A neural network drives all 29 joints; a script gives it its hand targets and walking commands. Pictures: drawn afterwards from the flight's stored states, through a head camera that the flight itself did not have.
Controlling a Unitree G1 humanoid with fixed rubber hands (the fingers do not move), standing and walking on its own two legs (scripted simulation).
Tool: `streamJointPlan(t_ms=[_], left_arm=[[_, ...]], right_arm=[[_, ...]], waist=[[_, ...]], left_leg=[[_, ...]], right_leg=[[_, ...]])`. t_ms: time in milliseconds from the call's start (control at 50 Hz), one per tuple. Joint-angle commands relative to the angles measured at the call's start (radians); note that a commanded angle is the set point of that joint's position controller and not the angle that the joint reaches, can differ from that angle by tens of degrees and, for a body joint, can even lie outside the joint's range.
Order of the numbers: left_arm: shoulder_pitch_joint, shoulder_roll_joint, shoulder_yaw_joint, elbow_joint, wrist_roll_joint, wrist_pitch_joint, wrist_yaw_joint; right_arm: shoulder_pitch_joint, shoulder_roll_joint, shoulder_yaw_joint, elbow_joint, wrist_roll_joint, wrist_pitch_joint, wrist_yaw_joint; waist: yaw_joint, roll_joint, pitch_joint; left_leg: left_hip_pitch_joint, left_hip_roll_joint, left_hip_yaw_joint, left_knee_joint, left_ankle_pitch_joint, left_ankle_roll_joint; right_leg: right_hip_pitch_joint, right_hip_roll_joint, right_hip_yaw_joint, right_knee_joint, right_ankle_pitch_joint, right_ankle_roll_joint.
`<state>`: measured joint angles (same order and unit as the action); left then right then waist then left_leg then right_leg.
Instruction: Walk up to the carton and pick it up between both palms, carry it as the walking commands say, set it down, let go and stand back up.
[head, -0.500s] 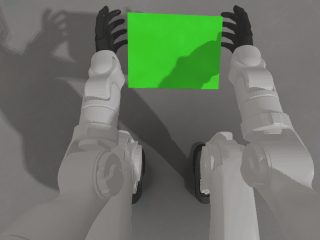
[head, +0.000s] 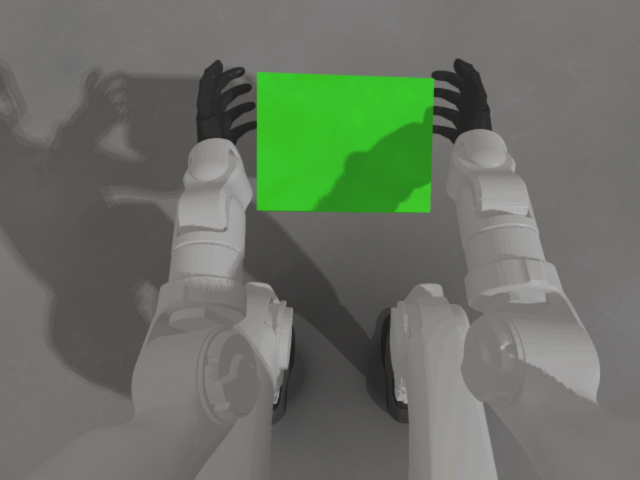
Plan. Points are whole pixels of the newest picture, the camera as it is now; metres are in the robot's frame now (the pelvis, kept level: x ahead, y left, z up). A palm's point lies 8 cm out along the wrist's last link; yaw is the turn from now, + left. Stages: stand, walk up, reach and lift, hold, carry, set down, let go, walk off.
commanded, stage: reach and lift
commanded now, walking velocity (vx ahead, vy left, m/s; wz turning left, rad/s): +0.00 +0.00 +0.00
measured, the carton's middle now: (338, 154) +0.49 -0.01 -0.17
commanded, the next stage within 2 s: none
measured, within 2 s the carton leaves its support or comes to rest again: neither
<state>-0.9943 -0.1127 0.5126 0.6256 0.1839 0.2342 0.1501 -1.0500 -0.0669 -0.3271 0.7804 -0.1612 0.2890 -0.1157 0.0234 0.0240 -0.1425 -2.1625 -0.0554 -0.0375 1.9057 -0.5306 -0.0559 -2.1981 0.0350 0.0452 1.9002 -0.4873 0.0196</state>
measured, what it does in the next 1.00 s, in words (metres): rises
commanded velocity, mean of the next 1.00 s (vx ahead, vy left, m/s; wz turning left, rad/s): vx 0.00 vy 0.00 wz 0.00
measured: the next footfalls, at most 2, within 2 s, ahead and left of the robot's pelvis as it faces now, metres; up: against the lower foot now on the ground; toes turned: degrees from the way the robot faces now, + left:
none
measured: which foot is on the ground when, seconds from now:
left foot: down 0.00-1.00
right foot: down 0.00-1.00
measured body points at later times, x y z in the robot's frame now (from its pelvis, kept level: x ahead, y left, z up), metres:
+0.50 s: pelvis +0.01 +0.00 +0.06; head +0.25 -0.02 +0.44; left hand +0.48 +0.13 +0.00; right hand +0.49 -0.15 -0.02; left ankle +0.11 +0.13 -0.41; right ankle +0.12 -0.12 -0.41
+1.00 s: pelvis +0.03 +0.00 +0.12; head +0.23 -0.02 +0.52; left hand +0.47 +0.14 +0.08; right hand +0.48 -0.15 +0.06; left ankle +0.11 +0.13 -0.41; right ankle +0.12 -0.12 -0.41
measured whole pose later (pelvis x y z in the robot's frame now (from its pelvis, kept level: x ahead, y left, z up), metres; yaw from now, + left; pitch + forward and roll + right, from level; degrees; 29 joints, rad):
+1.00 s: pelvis +0.03 +0.00 +0.12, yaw -1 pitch +40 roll +1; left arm -0.76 -0.19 0.49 0.58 0.23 0.27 0.13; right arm -0.81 0.04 -0.38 0.70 -0.24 0.31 -0.09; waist 0.04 0.01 -0.27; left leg -1.71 -0.05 -0.04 1.53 -0.51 -0.03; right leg -1.74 0.03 0.06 1.53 -0.48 0.02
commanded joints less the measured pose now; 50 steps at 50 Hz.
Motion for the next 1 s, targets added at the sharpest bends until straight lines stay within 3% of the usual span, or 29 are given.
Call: streamJointPlan(t_ms=[0,980], left_arm=[[-0.560,-0.951,-0.562,0.118,-0.107,0.048,-0.294],[-0.304,-1.054,-0.608,0.100,-0.080,0.070,-0.315]], right_arm=[[-0.581,1.006,0.469,-0.065,0.116,-0.038,0.292],[-0.311,1.126,0.458,-0.049,0.056,-0.011,0.319]], waist=[[-0.012,-0.078,-1.005],[0.007,-0.073,-0.887]], left_leg=[[0.479,-0.141,0.112,-0.198,0.138,0.029],[0.873,-0.138,0.053,-0.563,0.209,0.029]], right_leg=[[0.669,0.130,-0.091,-0.209,0.159,-0.012],[0.992,0.136,-0.047,-0.565,0.196,-0.004]])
